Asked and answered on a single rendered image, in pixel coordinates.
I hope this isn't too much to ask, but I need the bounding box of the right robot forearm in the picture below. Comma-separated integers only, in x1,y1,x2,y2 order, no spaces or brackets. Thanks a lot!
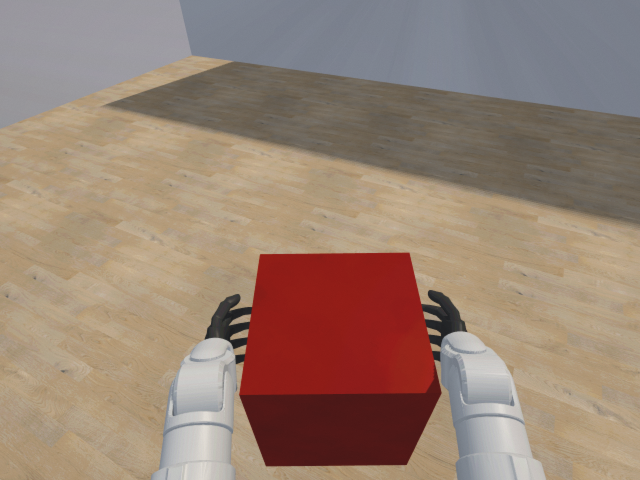
440,331,546,480

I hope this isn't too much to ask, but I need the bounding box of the carton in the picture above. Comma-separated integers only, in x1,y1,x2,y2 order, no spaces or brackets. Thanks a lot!
239,253,442,466

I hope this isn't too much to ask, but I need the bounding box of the robot right hand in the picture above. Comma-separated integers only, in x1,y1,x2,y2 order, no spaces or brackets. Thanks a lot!
421,290,467,362

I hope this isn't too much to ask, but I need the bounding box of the robot left hand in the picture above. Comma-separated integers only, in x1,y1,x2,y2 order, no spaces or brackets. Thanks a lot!
204,294,252,364

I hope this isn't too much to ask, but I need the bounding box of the left robot forearm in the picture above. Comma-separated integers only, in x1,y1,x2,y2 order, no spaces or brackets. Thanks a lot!
151,338,237,480

